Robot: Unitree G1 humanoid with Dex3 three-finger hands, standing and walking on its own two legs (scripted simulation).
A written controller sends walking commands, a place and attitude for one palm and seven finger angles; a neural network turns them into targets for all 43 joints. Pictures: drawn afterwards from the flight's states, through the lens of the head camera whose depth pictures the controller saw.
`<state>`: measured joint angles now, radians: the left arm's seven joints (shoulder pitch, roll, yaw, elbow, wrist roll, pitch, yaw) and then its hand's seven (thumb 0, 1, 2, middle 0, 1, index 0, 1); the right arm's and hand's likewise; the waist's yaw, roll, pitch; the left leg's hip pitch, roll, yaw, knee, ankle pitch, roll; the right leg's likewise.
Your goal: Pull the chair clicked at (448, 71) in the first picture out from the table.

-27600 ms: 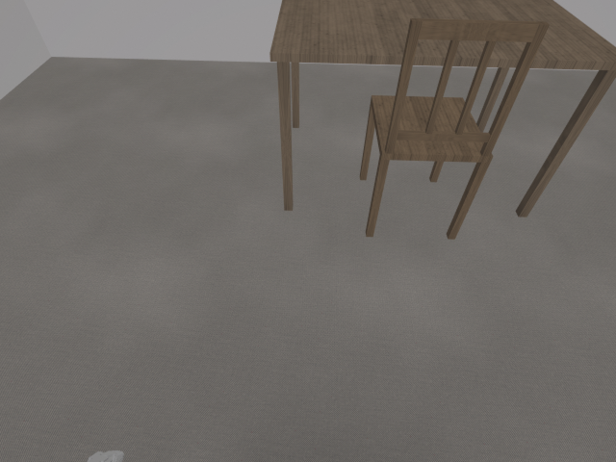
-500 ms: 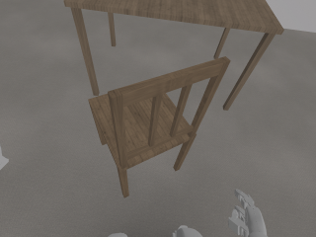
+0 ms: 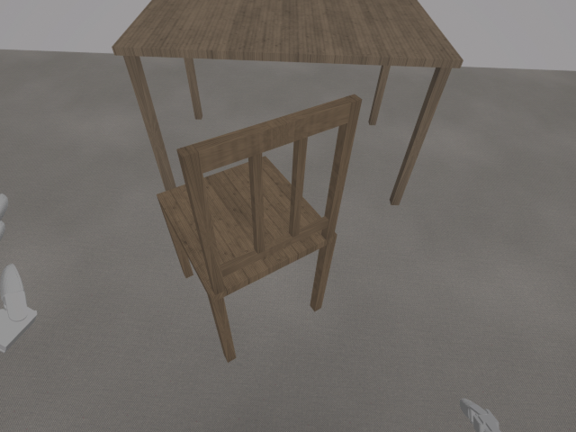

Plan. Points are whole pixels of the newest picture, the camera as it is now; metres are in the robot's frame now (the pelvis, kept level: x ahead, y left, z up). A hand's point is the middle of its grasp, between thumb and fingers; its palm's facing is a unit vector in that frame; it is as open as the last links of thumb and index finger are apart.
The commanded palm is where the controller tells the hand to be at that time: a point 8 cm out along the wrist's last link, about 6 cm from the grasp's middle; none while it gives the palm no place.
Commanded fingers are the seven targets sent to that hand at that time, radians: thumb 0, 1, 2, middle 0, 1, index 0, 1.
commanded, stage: stop stepping back and stand still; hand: left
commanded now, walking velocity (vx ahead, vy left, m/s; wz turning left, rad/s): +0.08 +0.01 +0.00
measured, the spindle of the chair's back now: (257, 207) +0.57 +0.07 -0.07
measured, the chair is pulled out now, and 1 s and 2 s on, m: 0.56 0.56 0.56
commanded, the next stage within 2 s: let the arm hang, fingers relaxed in 0.38 s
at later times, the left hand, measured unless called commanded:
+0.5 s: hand (15, 336) +0.18 +0.26 +0.16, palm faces +0.44 -0.79 -0.44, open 7.4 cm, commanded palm none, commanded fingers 0.00 0.90 0.90 -0.20 -0.30 -0.20 -0.30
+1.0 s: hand out of the picture -0.04 +0.19 -0.17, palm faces +0.04 -0.97 -0.23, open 7.2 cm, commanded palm none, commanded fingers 0.00 0.90 0.90 -0.20 -0.30 -0.20 -0.30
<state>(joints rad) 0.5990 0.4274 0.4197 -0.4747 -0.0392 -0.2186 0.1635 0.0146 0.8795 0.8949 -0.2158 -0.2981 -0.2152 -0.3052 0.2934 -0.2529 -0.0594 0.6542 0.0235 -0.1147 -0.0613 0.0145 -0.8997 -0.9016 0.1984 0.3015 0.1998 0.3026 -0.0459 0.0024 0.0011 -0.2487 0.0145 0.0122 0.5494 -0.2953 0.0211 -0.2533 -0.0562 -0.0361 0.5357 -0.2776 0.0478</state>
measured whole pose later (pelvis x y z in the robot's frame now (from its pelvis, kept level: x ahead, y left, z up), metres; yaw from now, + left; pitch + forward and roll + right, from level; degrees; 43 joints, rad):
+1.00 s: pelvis -0.02 -0.01 +0.01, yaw +1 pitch -1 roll -1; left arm 0.33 0.22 0.01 1.07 0.01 0.03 0.03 -0.01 0.95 0.89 -0.20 -0.29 -0.20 -0.30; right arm 0.37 -0.16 -0.01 1.04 -0.01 0.02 -0.03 0.01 -0.90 -0.90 0.20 0.30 0.20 0.30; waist 0.00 0.00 0.05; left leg -0.23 0.01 -0.01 0.49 -0.24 0.00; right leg -0.21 -0.05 -0.07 0.44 -0.21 0.03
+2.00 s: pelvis +0.00 -0.02 +0.01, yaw +1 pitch -2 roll +0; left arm 0.33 0.11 0.01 1.12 0.01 0.00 0.04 0.00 0.90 0.90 -0.20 -0.29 -0.20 -0.30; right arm 0.35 -0.09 -0.01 1.12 -0.01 0.00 -0.04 0.00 -0.90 -0.90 0.19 0.30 0.20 0.30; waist 0.00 0.01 0.03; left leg -0.19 0.03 -0.02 0.48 -0.25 -0.02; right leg -0.19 -0.04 -0.07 0.46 -0.24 0.01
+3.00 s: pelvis +0.00 -0.02 +0.01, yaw +1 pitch -2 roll +0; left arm 0.33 0.11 0.01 1.13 0.01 0.00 0.04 0.00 0.90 0.90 -0.20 -0.29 -0.20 -0.30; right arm 0.33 -0.09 -0.01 1.13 -0.01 -0.01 -0.05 0.00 -0.90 -0.90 0.20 0.30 0.20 0.30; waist 0.01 0.00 0.04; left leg -0.17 0.02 -0.01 0.46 -0.26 -0.01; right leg -0.16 -0.05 -0.06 0.44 -0.24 0.02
